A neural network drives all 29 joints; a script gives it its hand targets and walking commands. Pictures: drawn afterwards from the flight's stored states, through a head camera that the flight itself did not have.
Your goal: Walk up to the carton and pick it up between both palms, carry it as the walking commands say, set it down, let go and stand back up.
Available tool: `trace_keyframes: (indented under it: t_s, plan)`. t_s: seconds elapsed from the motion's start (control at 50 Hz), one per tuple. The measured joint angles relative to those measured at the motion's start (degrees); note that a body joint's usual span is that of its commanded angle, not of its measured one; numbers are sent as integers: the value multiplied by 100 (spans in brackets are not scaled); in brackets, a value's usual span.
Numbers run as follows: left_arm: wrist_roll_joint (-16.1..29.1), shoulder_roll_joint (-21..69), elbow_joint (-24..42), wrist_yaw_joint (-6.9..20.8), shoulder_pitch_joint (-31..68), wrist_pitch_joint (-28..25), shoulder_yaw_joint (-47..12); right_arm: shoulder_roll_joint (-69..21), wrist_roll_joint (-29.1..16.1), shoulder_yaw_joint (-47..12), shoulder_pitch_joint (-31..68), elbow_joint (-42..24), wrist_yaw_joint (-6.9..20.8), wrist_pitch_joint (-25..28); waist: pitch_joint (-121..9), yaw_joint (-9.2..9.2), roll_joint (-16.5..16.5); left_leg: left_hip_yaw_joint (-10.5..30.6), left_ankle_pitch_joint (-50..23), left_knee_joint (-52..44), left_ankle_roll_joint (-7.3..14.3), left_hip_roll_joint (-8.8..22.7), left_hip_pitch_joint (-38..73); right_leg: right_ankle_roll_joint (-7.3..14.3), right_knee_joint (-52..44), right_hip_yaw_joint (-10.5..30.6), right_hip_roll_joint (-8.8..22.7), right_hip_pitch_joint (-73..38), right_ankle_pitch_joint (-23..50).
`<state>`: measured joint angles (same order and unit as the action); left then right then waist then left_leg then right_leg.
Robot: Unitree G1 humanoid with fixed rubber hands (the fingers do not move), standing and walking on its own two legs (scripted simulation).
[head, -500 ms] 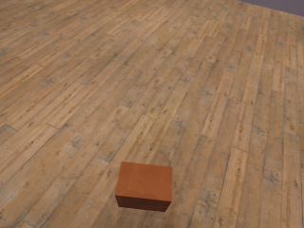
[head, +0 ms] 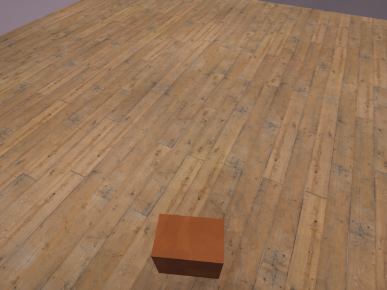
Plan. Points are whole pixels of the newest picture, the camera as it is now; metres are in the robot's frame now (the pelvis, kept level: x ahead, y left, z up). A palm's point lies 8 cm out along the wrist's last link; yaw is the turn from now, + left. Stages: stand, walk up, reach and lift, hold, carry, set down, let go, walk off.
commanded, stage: walk up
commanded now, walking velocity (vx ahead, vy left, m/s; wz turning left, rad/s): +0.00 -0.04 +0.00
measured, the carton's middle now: (189, 247) +0.40 +0.05 -0.63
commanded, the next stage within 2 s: stand in 0.20 s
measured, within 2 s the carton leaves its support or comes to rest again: neither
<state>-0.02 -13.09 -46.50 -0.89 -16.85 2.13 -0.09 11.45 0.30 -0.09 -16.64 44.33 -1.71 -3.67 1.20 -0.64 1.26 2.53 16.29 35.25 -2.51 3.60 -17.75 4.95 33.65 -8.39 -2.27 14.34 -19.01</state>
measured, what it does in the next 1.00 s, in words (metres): stands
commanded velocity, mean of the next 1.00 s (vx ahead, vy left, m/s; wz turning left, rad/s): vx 0.00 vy -0.01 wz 0.00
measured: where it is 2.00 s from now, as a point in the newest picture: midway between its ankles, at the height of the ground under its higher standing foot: outside the picture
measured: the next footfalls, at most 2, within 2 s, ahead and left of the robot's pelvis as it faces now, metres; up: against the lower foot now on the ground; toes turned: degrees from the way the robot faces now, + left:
none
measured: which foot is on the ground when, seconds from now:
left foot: down 0.00-1.00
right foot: down 0.00-1.00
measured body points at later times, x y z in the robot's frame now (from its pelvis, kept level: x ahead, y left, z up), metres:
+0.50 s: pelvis +0.00 +0.00 +0.00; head -0.01 +0.01 +0.45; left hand +0.07 +0.25 -0.13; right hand +0.08 -0.23 -0.13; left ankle +0.02 +0.16 -0.73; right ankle +0.00 -0.06 -0.73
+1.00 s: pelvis -0.01 +0.03 -0.01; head +0.08 +0.06 +0.43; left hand +0.17 +0.26 -0.14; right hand +0.16 -0.19 -0.13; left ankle +0.02 +0.16 -0.73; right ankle +0.00 -0.06 -0.73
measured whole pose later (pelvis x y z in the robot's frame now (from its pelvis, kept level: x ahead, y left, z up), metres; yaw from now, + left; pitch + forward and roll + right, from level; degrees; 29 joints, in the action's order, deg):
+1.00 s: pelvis -0.01 +0.03 -0.01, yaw +0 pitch +2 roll -3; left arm 0.0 -13.7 -37.6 2.1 -1.4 8.6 -0.1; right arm 10.0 -0.4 -0.1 -2.0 40.6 0.0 -8.4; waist 9.6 1.1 -0.3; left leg 2.5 20.6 44.8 -0.9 2.9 -26.2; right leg 2.2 39.5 -8.2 -1.3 21.0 -20.4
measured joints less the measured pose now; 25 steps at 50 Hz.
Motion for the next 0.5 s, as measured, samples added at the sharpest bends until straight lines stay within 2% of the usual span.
trace_keyframes:
  t_s: [0.18, 0.5]
  plan:
    - [0, 0, -10, 20, 0, 91, 0, -82, 0, 0, -4, 0, 13, 39, -85, -2, -395, -3, 20, -2, -58, -62, 0, -44, -1, -1, 67, -6, 18]
    - [0, -1, -37, 25, 0, -20, 0, -96, 0, 0, -4, 1, 35, 97, -86, -2, -148, -3, 18, -2, -45, -63, 1, -39, -1, -1, 68, -6, 33]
